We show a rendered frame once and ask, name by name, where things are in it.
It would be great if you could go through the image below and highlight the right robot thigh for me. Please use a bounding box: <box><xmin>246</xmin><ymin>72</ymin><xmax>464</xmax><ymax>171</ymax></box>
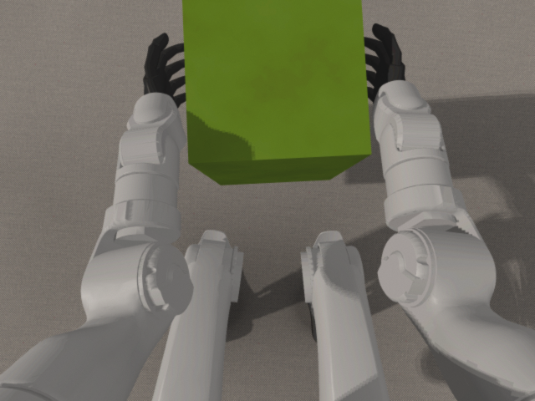
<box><xmin>301</xmin><ymin>241</ymin><xmax>390</xmax><ymax>401</ymax></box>

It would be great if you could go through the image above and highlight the left robot hand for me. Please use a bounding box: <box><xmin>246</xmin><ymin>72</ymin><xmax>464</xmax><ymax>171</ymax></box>
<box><xmin>143</xmin><ymin>33</ymin><xmax>186</xmax><ymax>108</ymax></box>

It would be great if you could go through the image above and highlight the robot right forearm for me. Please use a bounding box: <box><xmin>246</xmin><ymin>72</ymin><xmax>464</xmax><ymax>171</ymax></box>
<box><xmin>370</xmin><ymin>80</ymin><xmax>497</xmax><ymax>286</ymax></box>

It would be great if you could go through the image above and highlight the robot left shin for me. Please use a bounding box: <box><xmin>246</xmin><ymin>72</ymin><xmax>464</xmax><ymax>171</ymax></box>
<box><xmin>185</xmin><ymin>230</ymin><xmax>231</xmax><ymax>265</ymax></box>

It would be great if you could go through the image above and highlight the robot left forearm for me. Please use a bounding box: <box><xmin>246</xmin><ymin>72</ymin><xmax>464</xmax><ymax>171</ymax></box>
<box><xmin>81</xmin><ymin>93</ymin><xmax>186</xmax><ymax>304</ymax></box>

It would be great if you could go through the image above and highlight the robot left upper arm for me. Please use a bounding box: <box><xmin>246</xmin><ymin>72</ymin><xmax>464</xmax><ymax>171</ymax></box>
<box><xmin>0</xmin><ymin>241</ymin><xmax>194</xmax><ymax>401</ymax></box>

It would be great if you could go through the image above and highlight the right robot hand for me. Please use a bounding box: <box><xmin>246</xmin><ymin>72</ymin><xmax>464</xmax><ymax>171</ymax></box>
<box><xmin>364</xmin><ymin>23</ymin><xmax>405</xmax><ymax>104</ymax></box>

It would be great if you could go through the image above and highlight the carton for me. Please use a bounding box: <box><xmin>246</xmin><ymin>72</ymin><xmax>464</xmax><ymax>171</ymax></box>
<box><xmin>182</xmin><ymin>0</ymin><xmax>371</xmax><ymax>185</ymax></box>

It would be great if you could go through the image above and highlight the robot right upper arm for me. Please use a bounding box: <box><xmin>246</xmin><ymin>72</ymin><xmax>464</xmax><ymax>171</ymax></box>
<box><xmin>378</xmin><ymin>227</ymin><xmax>535</xmax><ymax>401</ymax></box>

